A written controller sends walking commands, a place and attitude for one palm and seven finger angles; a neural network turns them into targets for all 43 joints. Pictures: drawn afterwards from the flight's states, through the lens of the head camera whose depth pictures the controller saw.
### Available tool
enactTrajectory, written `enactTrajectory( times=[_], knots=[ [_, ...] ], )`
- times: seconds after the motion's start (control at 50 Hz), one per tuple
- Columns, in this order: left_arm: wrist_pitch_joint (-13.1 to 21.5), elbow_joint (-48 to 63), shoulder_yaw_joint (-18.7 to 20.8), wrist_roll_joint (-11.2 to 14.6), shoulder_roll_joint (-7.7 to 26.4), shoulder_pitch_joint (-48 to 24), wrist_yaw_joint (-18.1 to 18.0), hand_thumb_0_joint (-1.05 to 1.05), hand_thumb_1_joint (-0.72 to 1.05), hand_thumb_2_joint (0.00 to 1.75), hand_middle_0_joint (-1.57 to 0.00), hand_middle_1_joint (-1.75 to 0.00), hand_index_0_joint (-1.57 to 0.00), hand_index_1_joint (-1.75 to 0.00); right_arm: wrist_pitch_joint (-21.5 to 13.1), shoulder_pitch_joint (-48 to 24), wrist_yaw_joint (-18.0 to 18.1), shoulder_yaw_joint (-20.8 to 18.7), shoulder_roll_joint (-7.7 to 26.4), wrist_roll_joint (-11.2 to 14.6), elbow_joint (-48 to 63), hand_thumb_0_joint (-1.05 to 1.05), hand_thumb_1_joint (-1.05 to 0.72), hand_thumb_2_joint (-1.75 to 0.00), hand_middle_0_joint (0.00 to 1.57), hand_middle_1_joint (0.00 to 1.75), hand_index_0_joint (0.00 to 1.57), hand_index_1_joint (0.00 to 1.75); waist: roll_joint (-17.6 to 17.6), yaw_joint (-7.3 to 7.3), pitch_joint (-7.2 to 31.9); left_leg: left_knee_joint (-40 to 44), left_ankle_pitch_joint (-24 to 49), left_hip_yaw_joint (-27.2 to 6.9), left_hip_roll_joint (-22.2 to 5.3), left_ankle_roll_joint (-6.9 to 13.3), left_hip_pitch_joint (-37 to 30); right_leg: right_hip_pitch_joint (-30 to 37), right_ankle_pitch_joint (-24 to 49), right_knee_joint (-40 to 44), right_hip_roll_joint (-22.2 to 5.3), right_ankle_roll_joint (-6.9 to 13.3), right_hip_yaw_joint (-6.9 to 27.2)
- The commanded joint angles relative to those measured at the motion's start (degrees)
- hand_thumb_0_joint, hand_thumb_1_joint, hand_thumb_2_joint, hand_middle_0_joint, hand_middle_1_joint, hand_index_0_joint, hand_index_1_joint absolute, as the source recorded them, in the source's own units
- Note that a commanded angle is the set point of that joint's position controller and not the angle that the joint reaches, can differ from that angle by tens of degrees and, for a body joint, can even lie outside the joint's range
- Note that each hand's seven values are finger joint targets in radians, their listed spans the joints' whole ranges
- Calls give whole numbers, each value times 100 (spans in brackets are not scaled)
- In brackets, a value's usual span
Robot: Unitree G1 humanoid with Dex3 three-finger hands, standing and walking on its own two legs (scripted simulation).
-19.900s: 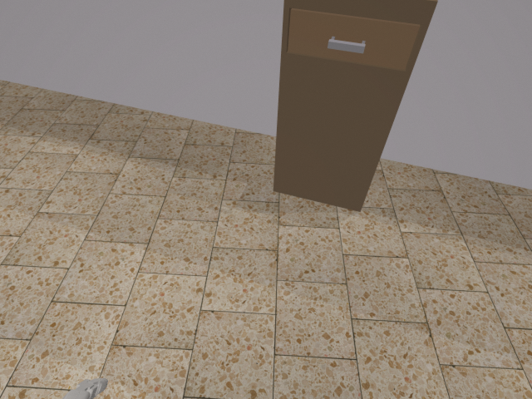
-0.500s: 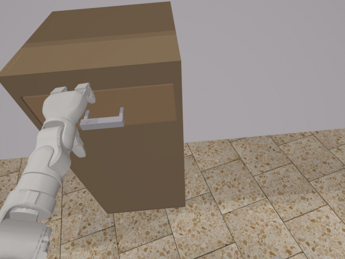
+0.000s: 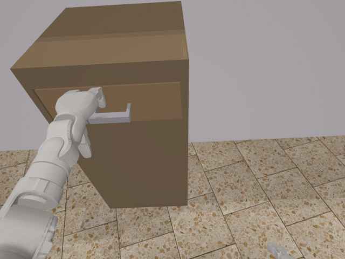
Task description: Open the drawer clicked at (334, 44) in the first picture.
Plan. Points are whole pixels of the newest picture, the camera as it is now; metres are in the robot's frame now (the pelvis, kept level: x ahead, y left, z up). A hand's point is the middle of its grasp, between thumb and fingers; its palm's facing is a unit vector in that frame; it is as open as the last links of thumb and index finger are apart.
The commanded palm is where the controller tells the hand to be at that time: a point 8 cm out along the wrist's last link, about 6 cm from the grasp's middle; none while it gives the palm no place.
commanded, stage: re-aim the fingers above the handle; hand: left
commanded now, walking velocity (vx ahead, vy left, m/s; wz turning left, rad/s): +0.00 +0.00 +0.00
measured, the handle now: (111, 112) +0.50 +0.22 +0.05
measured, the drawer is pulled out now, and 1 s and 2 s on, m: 0.00 0.00 0.00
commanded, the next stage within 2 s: lower the fingers behind the handle in 0.38 s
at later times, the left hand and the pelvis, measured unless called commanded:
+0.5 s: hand (92, 136) +0.38 +0.22 +0.09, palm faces -0.15 -0.08 -0.99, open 13.8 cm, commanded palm +0.38 +0.22 +0.17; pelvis +0.00 +0.01 +0.00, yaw +0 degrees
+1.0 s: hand (92, 137) +0.39 +0.23 +0.08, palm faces -0.12 -0.04 -0.99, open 13.9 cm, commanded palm +0.38 +0.22 +0.13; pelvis +0.00 +0.00 +0.00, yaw +1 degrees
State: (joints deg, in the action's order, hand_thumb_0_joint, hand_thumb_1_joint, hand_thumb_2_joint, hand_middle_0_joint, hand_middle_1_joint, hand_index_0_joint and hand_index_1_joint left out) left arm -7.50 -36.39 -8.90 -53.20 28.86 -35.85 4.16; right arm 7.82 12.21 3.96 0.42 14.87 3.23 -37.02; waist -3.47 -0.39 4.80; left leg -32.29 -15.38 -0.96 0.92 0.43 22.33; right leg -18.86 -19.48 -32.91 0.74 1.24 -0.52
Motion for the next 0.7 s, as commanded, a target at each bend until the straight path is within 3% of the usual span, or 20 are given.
enactTrajectory(
  times=[0.0,0.06,0.08,0.1,0.14,0.2,0.26,0.28,0.32,0.38,0.4,0.42,0.48,0.54,0.56,0.58,0.6,0.62,0.68],
  knots=[
    [894,2087,609,76,1113,-2247,-90,0,-50,30,-30,-120,-30,-120,-223,-348,95,-345,699,-94,861,0,-90,-90,20,30,20,30,331,55,1739,31,1721,118,187,286,-1021,428,2270,325,31,56,95],
    [1245,2306,1365,25,1682,-2257,-592,0,-50,30,-30,-120,-30,-120,-243,-197,86,-409,630,-103,738,0,-90,-90,20,30,20,30,109,-108,1876,-15,1955,106,177,247,-963,433,2305,200,87,95,65],
    [1292,2331,1878,-2,2162,-2174,-824,0,-50,30,-30,-120,-30,-120,-248,-163,77,-440,649,-132,676,0,-90,-90,20,30,20,30,75,-233,1990,-20,2046,114,181,226,-860,604,2283,175,91,110,73],
    [1299,2374,2135,-58,2347,-2190,-1072,0,-50,30,-30,-120,-30,-120,-267,-149,55,-440,588,-119,658,0,-90,-90,20,30,20,30,-65,-310,2144,-9,2118,96,191,198,-786,702,2341,110,103,119,66],
    [1111,2163,2138,-146,2209,-2134,-1514,0,-50,30,-30,-120,-30,-120,-304,-202,11,-437,529,-93,533,0,-90,-90,20,30,20,30,-202,-332,2011,21,2147,163,181,137,-683,628,2293,95,137,147,14],
    [503,1777,1936,-275,2006,-1785,-1849,0,-50,30,-30,-120,-30,-120,-344,-300,-85,-467,598,-72,443,0,-90,-90,20,30,20,30,-57,-322,2129,71,2196,276,137,103,-727,744,2380,142,145,120,15],
    [-247,1386,1296,-235,1479,-1172,-1492,0,-50,30,-30,-120,-30,-120,-298,-383,-139,-477,754,-38,487,0,-90,-90,20,30,20,30,283,-176,2043,142,2110,353,97,138,-742,767,2523,225,121,49,14],
    [-454,1304,966,-163,1124,-854,-1227,0,-50,30,-30,-120,-30,-120,-254,-402,-151,-494,810,-8,556,0,-90,-90,20,30,20,30,408,-97,2046,163,2203,356,87,159,-818,802,2598,265,115,45,-7],
    [-737,1612,93,58,425,-776,-634,0,-50,30,-30,-120,-30,-120,-180,-512,-143,-449,855,76,766,0,-90,-90,20,30,20,30,633,147,1607,191,1972,299,54,232,-989,473,2442,392,107,-23,-64],
    [-510,2285,-515,282,42,-1364,88,0,-50,30,-30,-120,-30,-120,-190,-596,-16,-383,856,79,924,0,-90,-90,20,30,20,30,951,424,1235,218,1588,165,118,330,-1162,174,2060,565,86,-52,-52],
    [-286,2508,-335,269,301,-1590,196,0,-50,30,-30,-120,-30,-120,-221,-624,26,-363,826,61,909,0,-90,-90,20,30,20,30,802,391,1201,217,1535,115,122,331,-1220,82,1949,536,83,-35,-22],
    [7,2891,-365,259,324,-1936,238,0,-50,30,-30,-120,-30,-120,-266,-598,58,-339,781,11,907,0,-90,-90,20,30,20,30,500,379,1405,182,1574,70,168,340,-1374,77,1891,486,75,-6,2],
    [849,3404,549,74,1161,-2291,-175,0,-50,30,-30,-120,-30,-120,-328,-433,125,-356,653,-124,767,0,-90,-90,20,30,20,30,-130,137,1736,60,1895,-64,158,249,-1636,8,1736,334,123,122,-4],
    [1138,2809,1215,-26,1238,-1990,-938,0,-50,30,-30,-120,-30,-120,-392,-381,46,-358,502,-123,603,0,-90,-90,20,30,20,30,-106,-127,1507,14,2074,-49,135,122,-1268,-131,1696,154,200,172,-139],
    [1073,2501,1391,-64,1247,-1877,-1204,0,-50,30,-30,-120,-30,-120,-406,-422,0,-354,450,-116,563,0,-90,-90,20,30,20,30,-74,-231,1420,34,1995,10,136,89,-1099,-102,1642,133,202,184,-164],
    [938,2206,1753,-116,1577,-1855,-1456,0,-50,30,-30,-120,-30,-120,-379,-425,-36,-355,497,-117,501,0,-90,-90,20,30,20,30,18,-324,1487,93,1887,30,144,37,-885,79,1529,121,204,199,-175],
    [762,2020,1462,-179,1298,-1956,-1610,0,-50,30,-30,-120,-30,-120,-376,-549,-65,-316,453,-105,530,0,-90,-90,20,30,20,30,-12,-306,1461,93,1801,106,137,16,-823,69,1548,105,182,187,-160],
    [581,1835,1381,-197,1203,-1935,-1722,0,-50,30,-30,-120,-30,-120,-356,-575,-74,-313,452,-104,526,0,-90,-90,20,30,20,30,193,-301,1522,101,1756,166,117,10,-772,122,1571,107,180,175,-155],
    [-93,1106,1079,-467,1007,-1601,-1856,0,-50,30,-30,-120,-30,-120,-281,-650,-103,-302,530,-138,509,0,-90,-90,20,30,20,30,228,-300,1787,152,1633,308,100,-11,-666,293,1588,179,172,138,-98]
  ],
)
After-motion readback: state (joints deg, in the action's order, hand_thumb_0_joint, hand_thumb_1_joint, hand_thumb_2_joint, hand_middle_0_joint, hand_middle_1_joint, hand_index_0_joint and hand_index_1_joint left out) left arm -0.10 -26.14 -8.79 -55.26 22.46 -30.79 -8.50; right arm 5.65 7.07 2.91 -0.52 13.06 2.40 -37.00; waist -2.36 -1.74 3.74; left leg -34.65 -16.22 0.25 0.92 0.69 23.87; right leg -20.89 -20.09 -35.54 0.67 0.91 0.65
